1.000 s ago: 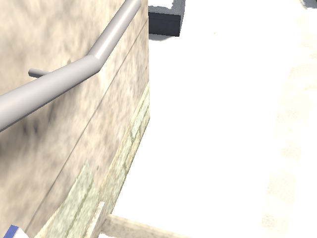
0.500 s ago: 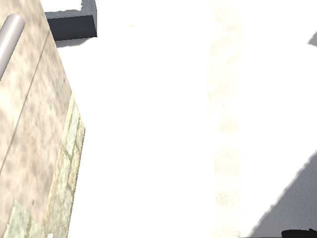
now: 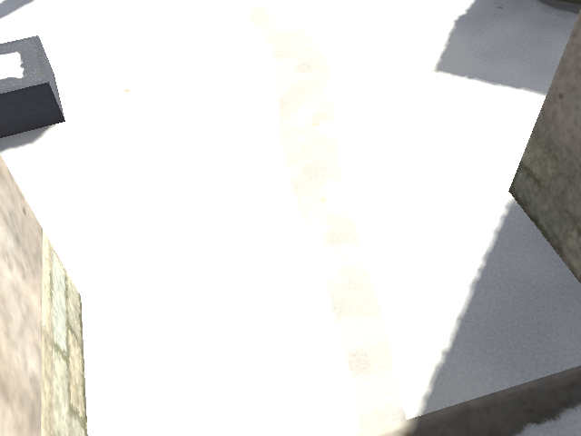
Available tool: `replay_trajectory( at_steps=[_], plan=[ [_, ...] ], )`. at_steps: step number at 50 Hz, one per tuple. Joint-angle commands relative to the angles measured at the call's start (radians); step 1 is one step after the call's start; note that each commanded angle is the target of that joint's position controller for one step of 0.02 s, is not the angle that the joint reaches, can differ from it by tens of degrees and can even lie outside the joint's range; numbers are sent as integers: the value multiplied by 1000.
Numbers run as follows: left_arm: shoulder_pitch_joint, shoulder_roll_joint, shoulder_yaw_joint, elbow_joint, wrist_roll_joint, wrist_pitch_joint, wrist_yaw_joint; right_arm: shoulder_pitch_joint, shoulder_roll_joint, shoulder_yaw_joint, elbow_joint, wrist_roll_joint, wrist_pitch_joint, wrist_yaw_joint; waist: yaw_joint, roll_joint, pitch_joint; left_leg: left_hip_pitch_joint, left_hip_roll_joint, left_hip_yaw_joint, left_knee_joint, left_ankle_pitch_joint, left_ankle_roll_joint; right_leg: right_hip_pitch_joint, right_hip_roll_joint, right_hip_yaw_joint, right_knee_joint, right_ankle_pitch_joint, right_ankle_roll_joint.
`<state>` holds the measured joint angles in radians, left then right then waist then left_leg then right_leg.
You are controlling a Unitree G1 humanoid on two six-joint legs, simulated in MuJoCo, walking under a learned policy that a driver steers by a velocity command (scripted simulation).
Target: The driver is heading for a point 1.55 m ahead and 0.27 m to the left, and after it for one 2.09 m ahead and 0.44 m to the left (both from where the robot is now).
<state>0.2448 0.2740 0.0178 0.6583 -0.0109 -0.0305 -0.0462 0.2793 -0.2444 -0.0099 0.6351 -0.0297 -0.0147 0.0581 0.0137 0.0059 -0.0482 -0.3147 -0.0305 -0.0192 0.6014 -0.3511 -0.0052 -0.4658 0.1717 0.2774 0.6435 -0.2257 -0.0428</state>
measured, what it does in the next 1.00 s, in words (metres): stands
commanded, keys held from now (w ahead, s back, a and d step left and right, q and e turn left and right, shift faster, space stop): no key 0.88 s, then w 0.12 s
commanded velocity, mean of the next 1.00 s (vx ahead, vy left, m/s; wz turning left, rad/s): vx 0.01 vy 0.00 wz -0.06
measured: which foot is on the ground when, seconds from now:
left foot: down 0.00-1.00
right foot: down 0.00-1.00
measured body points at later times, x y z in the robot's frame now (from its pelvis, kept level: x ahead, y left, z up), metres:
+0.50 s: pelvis +0.01 +0.02 +0.02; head +0.02 +0.03 +0.47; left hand +0.10 +0.25 -0.13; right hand +0.11 -0.22 -0.11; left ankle -0.03 +0.12 -0.72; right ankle +0.01 -0.11 -0.72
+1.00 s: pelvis +0.02 +0.01 +0.02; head +0.02 +0.01 +0.47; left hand +0.10 +0.24 -0.13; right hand +0.04 -0.25 -0.13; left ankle -0.03 +0.12 -0.72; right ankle +0.01 -0.11 -0.72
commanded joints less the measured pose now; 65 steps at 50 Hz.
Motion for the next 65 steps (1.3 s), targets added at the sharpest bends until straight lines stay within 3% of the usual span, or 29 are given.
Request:
replay_trajectory(
  at_steps=[1,2,3,5,6,8,10,12,13,15,17,19,20,21,23,25,27,44,47,49,50,55,57,59,61,62,63,64,65],
  plan=[
    [92,-15,-4,-97,25,7,-8,165,-172,-41,-47,29,-33,20,4,201,-64,460,416,-509,-237,545,413,-429,-3,-23,118,-323,83],
    [19,129,52,-77,56,9,8,142,-166,-51,-75,-13,-30,17,-69,73,-6,330,428,-557,-271,292,414,-432,-65,-38,239,-362,138],
    [-37,103,57,-34,70,-2,28,89,-105,-32,-62,24,-35,38,-41,55,7,231,335,-467,-275,143,330,-425,-96,-79,329,-309,153],
    [80,20,35,87,58,-12,2,-79,64,30,-78,95,-63,78,63,91,21,2,184,-273,-271,216,162,-187,-171,-129,412,-206,192],
    [100,7,26,105,64,-24,-28,-113,40,28,-69,101,-75,80,92,68,24,-86,155,-211,-270,268,115,-65,-195,-180,405,-171,195],
    [44,-8,19,127,28,-30,-72,-25,-13,26,-14,103,-90,85,56,-13,44,-140,121,-131,-261,224,60,90,-212,-223,209,-10,178],
    [-32,2,22,111,23,-29,-90,33,-54,14,32,111,-89,98,47,42,29,-50,122,-155,-228,374,17,170,-207,-229,65,168,157],
    [-50,62,33,91,31,-26,-70,62,-40,10,35,113,-86,102,26,34,-11,117,140,-205,-212,344,38,148,-232,-186,-70,132,137],
    [-79,76,34,88,35,-21,-60,104,-42,6,48,97,-87,95,-10,18,-4,145,121,-186,-214,318,46,140,-230,-190,-84,117,115],
    [-85,49,29,111,22,-12,-52,94,-33,6,65,66,-89,84,-14,-6,29,149,95,-108,-211,234,34,105,-223,-190,-119,68,83],
    [-65,40,27,137,8,-5,-55,70,-28,7,80,64,-83,77,-1,5,57,116,67,-70,-229,193,45,129,-209,-202,-140,80,73],
    [-45,43,30,165,16,0,-58,71,-36,3,92,61,-73,71,9,10,51,125,55,-55,-244,223,54,157,-199,-217,-156,93,67],
    [-41,-8,22,184,-1,21,-4,-47,-53,-18,94,37,-38,-38,20,16,33,129,135,-68,-211,318,25,258,-239,-142,-207,210,45],
    [-95,0,27,150,5,37,23,-47,-79,-24,87,37,-17,-68,-17,9,28,130,107,-54,-211,345,25,274,-234,-130,-181,248,42],
    [-94,2,37,158,5,50,43,-40,-70,-19,131,55,-3,-87,-12,-24,22,142,124,-65,-225,354,29,320,-236,-135,-201,263,39],
    [-72,-8,39,181,11,55,47,-46,-58,-20,170,64,4,-87,-13,-8,34,159,124,-57,-243,329,29,334,-240,-134,-228,252,37],
    [-69,-22,33,207,20,61,53,-71,-63,-33,199,52,15,-89,-10,29,62,177,104,-50,-235,340,27,309,-239,-135,-247,246,36],
    [-141,-24,35,358,33,50,80,-84,-68,-49,431,47,22,-106,-21,-15,57,224,129,-59,-302,321,39,349,-248,-156,-317,217,17],
    [-133,7,52,366,38,58,78,-64,-84,-66,448,45,30,-107,-19,-23,42,191,72,-21,-253,-32,74,324,-201,-178,-288,-152,-19],
    [-100,14,62,368,45,67,77,-48,-76,-69,441,42,33,-105,-13,-21,109,96,54,-25,-230,-262,100,250,-185,-166,-283,-420,-48],
    [-83,-17,54,376,44,65,73,-38,-51,-55,432,40,37,-105,-12,-29,148,73,70,-46,-240,-288,108,210,-168,-174,-282,-446,-59],
    [-43,-24,63,372,50,24,62,25,-100,-59,424,43,6,-103,-13,30,183,17,110,-139,-244,-312,143,199,-137,-166,-171,-353,-80],
    [-80,-43,61,362,55,11,59,119,-136,-71,449,42,-8,-106,-44,79,182,158,186,-255,-279,-296,199,71,-94,-233,-30,-291,-74],
    [-99,-13,67,363,71,-17,58,202,-160,-87,485,34,-26,-99,-69,161,225,268,279,-362,-252,-107,256,-77,-119,-288,104,-281,-76],
    [-68,-20,71,369,48,-36,57,256,-114,-75,511,-2,-42,-86,-54,183,254,274,319,-368,-196,145,274,-115,-142,-312,149,-299,-83],
    [-40,-40,59,369,61,-44,49,234,-133,-89,513,8,-51,-87,-29,150,222,235,290,-287,-123,263,243,-26,-137,-330,91,-264,-86],
    [128,-37,64,420,49,-46,39,106,-124,-81,480,15,-55,-70,93,99,154,12,215,-166,42,470,202,324,-99,-319,-51,-209,-113],
    [403,117,113,515,61,-52,46,-36,-130,-93,404,16,-69,-61,213,-161,74,-303,17,26,488,444,114,663,-232,24,-144,-151,-190],
    [455,159,111,538,48,-51,49,-44,-96,-97,388,-16,-78,-63,199,-324,93,-605,-43,-27,686,-220,114,791,-397,284,-200,201,-222]
  ],
)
